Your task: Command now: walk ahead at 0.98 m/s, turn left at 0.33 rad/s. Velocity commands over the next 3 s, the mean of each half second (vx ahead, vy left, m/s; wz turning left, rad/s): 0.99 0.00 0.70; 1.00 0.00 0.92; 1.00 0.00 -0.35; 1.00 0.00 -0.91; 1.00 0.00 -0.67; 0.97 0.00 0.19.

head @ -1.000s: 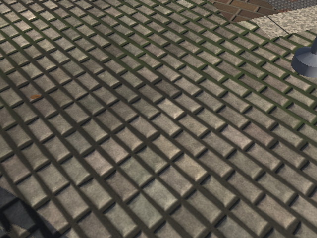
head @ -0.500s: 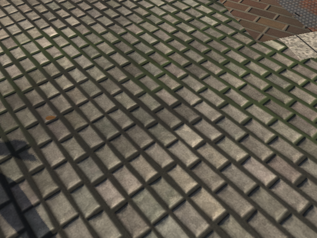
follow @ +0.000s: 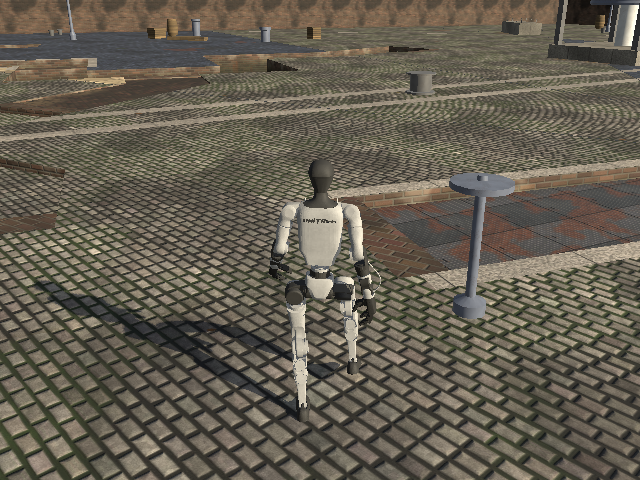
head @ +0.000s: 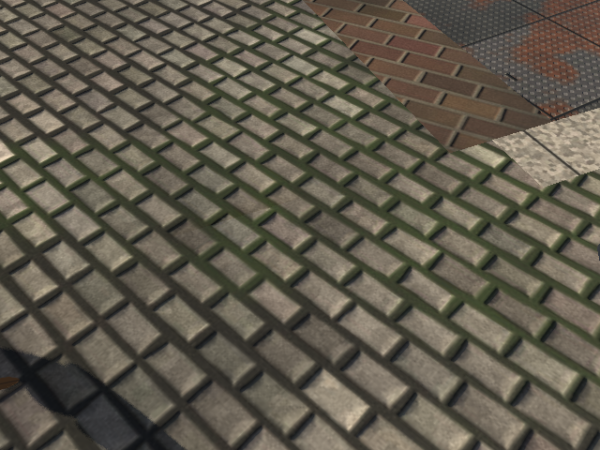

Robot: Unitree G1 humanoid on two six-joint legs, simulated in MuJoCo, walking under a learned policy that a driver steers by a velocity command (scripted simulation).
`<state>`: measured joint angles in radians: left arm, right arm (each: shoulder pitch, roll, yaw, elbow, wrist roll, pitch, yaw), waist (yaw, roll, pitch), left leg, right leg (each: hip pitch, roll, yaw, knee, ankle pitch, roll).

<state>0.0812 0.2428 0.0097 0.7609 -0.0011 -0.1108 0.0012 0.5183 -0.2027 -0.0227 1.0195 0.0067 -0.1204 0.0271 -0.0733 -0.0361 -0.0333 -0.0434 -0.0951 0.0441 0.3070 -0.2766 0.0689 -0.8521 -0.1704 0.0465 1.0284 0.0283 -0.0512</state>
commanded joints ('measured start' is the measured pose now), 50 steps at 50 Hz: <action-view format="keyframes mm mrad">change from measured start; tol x32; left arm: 1 -111 36 0 -81 -5 -30 -16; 7 -147 121 33 -121 -32 -54 -41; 11 451 352 108 -1 6 -31 -22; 50 -258 54 43 -280 -5 -44 -18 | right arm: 1 -69 -140 -17 -103 17 -27 -29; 11 135 64 30 -207 26 6 -14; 28 -480 -114 -33 -446 26 79 47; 33 83 -344 -153 -324 46 105 29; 50 -59 -139 -62 -290 24 37 -38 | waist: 1 36 20 176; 9 258 173 -106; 11 168 -459 -533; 14 207 -15 -117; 22 39 -14 154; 32 -124 -105 -15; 35 35 459 -181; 38 43 -45 -27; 50 -62 124 112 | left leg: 1 -317 214 -180 -253 128 157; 8 79 282 -255 112 620 102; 10 -293 163 -190 752 401 51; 11 -637 45 -223 1083 -198 22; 13 -820 143 -185 1202 -83 41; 27 -741 254 -1 605 381 39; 32 -210 46 168 561 135 128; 35 454 282 -770 138 -152 422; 42 -222 172 -557 -93 -42 266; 50 -264 113 -358 -64 137 167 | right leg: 1 232 46 -34 -285 215 41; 9 779 137 -23 -460 -125 -2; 11 1442 -290 837 -671 -862 -186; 18 745 -124 101 -826 -234 -67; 27 799 -79 -292 -912 40 -28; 32 883 -110 -333 -383 1073 -23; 33 697 -70 -304 -49 943 -7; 34 408 126 -256 401 -260 38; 35 46 271 -23 675 -634 43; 50 398 164 -41 -486 234 95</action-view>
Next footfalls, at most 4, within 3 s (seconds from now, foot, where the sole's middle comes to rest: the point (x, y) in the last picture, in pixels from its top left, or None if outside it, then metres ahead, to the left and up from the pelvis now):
0.18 right None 0.41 -0.15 -0.78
0.66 left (200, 389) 0.71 0.22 -0.78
1.14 right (135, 262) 1.13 0.43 -0.78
1.58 left None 1.27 0.86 -0.78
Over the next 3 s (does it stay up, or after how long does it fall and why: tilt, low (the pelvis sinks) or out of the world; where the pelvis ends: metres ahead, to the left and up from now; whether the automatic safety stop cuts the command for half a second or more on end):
stays up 2.39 0.79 -0.03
